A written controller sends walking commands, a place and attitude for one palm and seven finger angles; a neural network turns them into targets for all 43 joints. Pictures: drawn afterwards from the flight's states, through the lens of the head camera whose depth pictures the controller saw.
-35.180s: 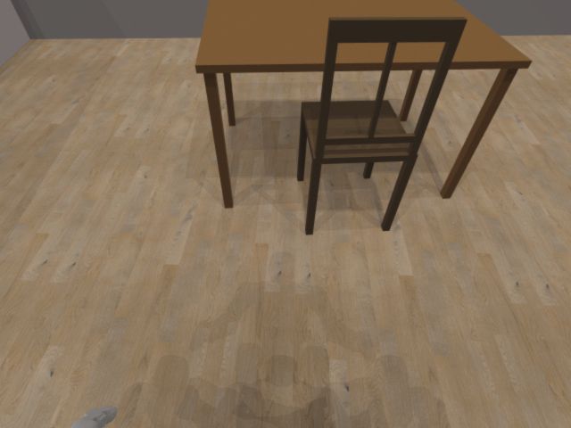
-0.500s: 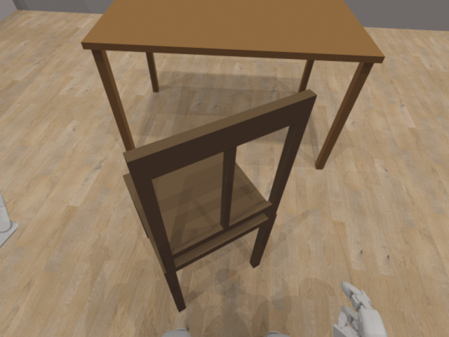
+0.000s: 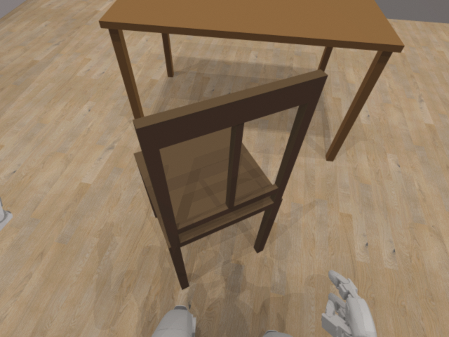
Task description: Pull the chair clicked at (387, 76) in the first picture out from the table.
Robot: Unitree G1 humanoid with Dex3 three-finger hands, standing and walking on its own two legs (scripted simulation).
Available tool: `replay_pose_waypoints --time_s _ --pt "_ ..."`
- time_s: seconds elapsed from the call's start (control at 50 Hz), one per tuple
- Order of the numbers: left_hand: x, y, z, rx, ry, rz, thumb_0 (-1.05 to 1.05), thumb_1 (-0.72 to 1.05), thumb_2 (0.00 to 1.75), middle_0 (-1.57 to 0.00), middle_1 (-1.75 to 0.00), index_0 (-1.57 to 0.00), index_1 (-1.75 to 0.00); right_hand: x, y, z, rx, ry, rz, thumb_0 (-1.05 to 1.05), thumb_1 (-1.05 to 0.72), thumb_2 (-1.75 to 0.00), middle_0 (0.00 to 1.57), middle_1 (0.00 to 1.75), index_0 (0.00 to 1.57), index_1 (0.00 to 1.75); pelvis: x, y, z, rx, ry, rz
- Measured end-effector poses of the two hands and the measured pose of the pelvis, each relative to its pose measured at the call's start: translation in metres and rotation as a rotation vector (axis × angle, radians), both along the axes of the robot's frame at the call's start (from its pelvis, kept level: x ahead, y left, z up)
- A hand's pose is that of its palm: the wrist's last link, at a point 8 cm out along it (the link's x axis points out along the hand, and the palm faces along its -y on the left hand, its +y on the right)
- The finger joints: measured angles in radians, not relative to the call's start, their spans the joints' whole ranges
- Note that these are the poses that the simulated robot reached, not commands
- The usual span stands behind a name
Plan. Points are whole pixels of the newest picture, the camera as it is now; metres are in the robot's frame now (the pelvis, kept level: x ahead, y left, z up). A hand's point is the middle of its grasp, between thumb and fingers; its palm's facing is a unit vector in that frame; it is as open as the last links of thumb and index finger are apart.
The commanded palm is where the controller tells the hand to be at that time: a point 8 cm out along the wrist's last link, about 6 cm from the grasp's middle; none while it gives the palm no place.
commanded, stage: step back with the hand held close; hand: left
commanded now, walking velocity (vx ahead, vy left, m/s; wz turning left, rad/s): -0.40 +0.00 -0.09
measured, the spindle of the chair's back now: (233, 170) +0.48 +0.02 -0.05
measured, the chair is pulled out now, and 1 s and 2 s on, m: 0.53 0.53 0.53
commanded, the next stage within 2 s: stop stepping back and stand still in 0.18 s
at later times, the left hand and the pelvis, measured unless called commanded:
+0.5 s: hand (28, 248) +0.17 +0.22 +0.21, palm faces +0.30 -0.78 -0.54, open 7.4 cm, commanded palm +0.10 +0.28 +0.21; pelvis -0.06 -0.01 +0.02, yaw -5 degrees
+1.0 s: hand (17, 271) +0.15 +0.23 +0.19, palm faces +0.35 -0.83 -0.43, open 7.4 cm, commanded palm +0.10 +0.27 +0.21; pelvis -0.07 -0.01 +0.03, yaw -6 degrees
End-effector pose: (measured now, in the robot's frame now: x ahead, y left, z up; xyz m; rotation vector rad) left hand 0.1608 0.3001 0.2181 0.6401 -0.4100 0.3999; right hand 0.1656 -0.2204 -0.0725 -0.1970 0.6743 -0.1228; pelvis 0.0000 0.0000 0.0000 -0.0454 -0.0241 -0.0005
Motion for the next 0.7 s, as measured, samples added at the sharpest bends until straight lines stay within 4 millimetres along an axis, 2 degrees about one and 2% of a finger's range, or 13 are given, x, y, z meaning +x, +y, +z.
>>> replay_pose_waypoints --time_s 0.06,0.12,0.2,0.28,0.4,0.46,0.54,0.64,0.7 --pt "-0.001 -0.004 -0.004 -0.077 0.024 -0.003 0.01 0.89 0.9 -0.21 -0.31 -0.21 -0.3 -0.01 -0.005 0.004 -0.015 0.055 0.007 0.01 -0.9 -0.9 0.2 0.3 0.2 0.3 -0.004 0.002 0.01 0.039 0.015 0.004" --pt "-0.002 -0.002 -0.005 -0.1 0.062 -0.019 0.01 0.89 0.89 -0.21 -0.31 -0.21 -0.3 -0.018 -0.007 0.017 -0.036 0.078 -0.02 0.01 -0.9 -0.9 0.2 0.3 0.2 0.3 -0.007 0.007 0.021 0.066 0.039 -0.001" --pt "-0.006 0.006 -0.007 -0.038 0.067 -0.072 0.01 0.89 0.89 -0.21 -0.31 -0.22 -0.3 -0.024 -0.007 0.025 -0.088 0.039 -0.042 0.01 -0.9 -0.9 0.2 0.3 0.2 0.3 -0.019 0.016 0.015 0.049 0.059 0.011" --pt "-0.012 0.008 -0.007 -0.024 0.072 -0.103 0.01 0.89 0.89 -0.21 -0.31 -0.22 -0.3 -0.036 -0.001 0.03 -0.076 0.036 -0.051 0.01 -0.9 -0.9 0.2 0.3 0.2 0.3 -0.034 0.014 0.02 0.048 0.042 -0.029" --pt "-0.024 -0.017 0.008 -0.041 0.071 -0.144 0.01 0.89 0.9 -0.21 -0.31 -0.21 -0.3 -0.065 0.001 0.031 0.018 0.019 -0.072 0.01 -0.9 -0.9 0.2 0.3 0.2 0.3 -0.048 0.005 0.026 0.011 0.036 -0.081" --pt "-0.028 -0.034 0.013 0.019 0.078 -0.166 0.01 0.89 0.9 -0.21 -0.31 -0.21 -0.3 -0.08 -0.008 0.021 0.051 0.009 -0.09 0.01 -0.9 -0.9 0.2 0.3 0.2 0.3 -0.055 -0.006 0.019 0.027 0.027 -0.099" --pt "-0.029 -0.046 0.012 0.021 0.119 -0.156 0.01 0.89 0.89 -0.21 -0.31 -0.22 -0.3 -0.107 -0.026 0.008 0.066 0.062 -0.122 0.01 -0.9 -0.9 0.2 0.3 0.2 0.3 -0.066 -0.016 0.021 0.004 0.005 -0.089" --pt "-0.036 -0.045 0.001 -0.021 0.19 -0.13 0.01 0.89 0.89 -0.21 -0.31 -0.22 -0.3 -0.141 -0.056 0.009 0.019 0.106 -0.215 0.01 -0.9 -0.9 0.2 0.3 0.2 0.3 -0.067 -0.018 0.023 0.016 0.011 -0.106" --pt "-0.041 -0.042 -0.007 -0.057 0.205 -0.118 0.01 0.89 0.89 -0.21 -0.31 -0.22 -0.3 -0.156 -0.068 0.016 -0.022 0.123 -0.249 0.01 -0.9 -0.9 0.2 0.3 0.2 0.3 -0.068 -0.02 0.027 0.032 -0.003 -0.105"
